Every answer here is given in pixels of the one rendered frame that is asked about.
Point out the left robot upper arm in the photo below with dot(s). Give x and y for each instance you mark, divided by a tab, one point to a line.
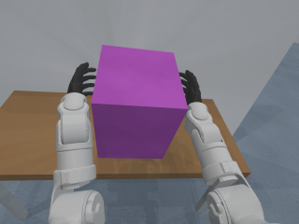
78	207

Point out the table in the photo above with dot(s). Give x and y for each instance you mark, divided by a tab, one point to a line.
28	122

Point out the robot right forearm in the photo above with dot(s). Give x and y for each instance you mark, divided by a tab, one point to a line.
219	170

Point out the robot right hand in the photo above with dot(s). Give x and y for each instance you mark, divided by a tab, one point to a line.
192	90

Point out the robot left hand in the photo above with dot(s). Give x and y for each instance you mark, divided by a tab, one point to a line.
76	85

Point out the right robot upper arm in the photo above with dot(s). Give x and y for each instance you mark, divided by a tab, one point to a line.
235	204

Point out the carton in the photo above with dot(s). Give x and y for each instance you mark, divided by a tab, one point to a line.
138	103

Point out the robot left forearm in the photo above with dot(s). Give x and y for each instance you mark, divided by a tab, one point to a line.
74	143

